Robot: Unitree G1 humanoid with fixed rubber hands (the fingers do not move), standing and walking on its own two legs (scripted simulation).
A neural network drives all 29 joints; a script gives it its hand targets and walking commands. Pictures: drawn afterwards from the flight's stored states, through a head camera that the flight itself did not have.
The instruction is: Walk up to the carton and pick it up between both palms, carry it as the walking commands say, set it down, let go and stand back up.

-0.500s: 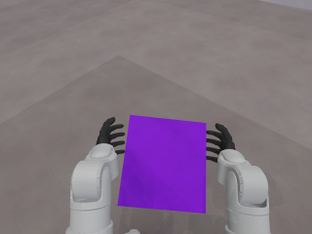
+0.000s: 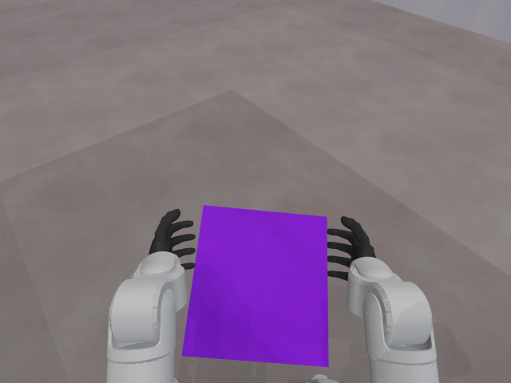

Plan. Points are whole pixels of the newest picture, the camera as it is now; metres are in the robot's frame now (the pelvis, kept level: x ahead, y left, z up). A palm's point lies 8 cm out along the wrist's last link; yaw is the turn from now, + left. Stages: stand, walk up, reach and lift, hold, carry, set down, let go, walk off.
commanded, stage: carry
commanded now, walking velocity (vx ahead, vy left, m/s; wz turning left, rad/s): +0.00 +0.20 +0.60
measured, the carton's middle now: (256, 285) +0.29 +0.02 -0.01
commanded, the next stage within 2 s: none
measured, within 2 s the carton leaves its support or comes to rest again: neither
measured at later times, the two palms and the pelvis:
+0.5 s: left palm out of the picture +0.12 +0.25 +0.09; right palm (280, 347) +0.17 -0.01 +0.08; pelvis -0.12 +0.06 -0.02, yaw +17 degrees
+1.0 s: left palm out of the picture -0.08 +0.36 +0.09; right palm out of the picture +0.06 +0.13 +0.07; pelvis -0.24 +0.11 -0.01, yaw +35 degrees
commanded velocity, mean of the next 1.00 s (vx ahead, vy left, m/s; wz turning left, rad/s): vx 0.00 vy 0.20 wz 0.60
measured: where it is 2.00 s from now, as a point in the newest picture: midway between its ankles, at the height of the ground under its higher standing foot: outside the picture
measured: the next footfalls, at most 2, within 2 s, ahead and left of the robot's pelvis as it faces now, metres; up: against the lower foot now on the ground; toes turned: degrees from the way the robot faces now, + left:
right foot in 0.18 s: -0.01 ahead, -0.10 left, +0.00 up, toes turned +2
left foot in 0.48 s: -0.08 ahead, +0.22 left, +0.00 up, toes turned +20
